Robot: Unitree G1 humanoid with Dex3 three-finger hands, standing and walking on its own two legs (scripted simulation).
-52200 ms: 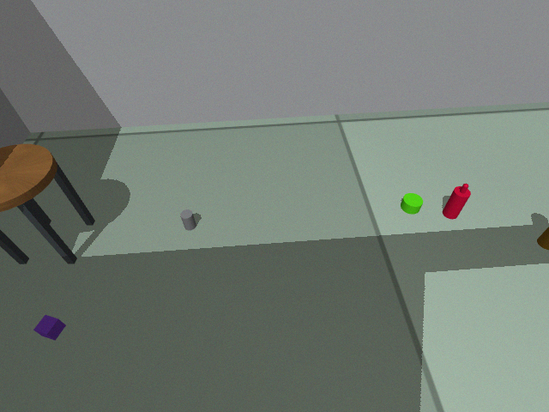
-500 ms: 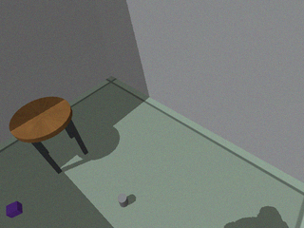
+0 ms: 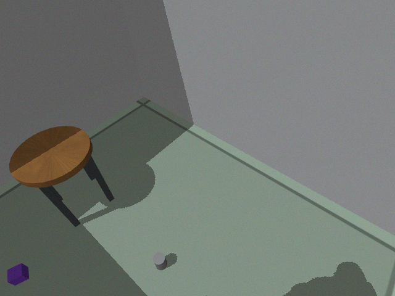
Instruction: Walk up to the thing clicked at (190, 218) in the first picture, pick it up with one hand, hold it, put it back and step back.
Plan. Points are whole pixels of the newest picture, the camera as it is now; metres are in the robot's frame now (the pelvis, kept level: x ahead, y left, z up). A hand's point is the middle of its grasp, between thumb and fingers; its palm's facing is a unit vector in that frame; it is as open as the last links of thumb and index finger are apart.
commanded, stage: stand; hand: left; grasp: from above
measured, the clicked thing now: (160, 261) +0.43 +0.22 -0.74
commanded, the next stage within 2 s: step back in 0.68 s
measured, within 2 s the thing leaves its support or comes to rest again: neither
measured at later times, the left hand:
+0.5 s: hand out of the picture +0.07 +0.24 -0.16, palm faces +0.00 -0.94 -0.34, open 7.4 cm
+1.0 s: hand out of the picture +0.08 +0.30 -0.18, palm faces -0.03 -0.93 -0.38, open 7.4 cm
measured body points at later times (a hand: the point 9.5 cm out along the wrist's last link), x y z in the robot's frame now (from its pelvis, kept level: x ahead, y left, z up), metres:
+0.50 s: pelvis +0.00 +0.00 +0.00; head +0.01 -0.01 +0.45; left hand +0.08 +0.29 -0.13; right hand +0.08 -0.30 -0.14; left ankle +0.00 +0.14 -0.75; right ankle +0.00 -0.14 -0.75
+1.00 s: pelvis -0.05 +0.03 -0.03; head +0.01 +0.04 +0.42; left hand +0.08 +0.35 -0.16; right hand +0.03 -0.30 -0.14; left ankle -0.05 +0.13 -0.75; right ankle -0.01 -0.14 -0.74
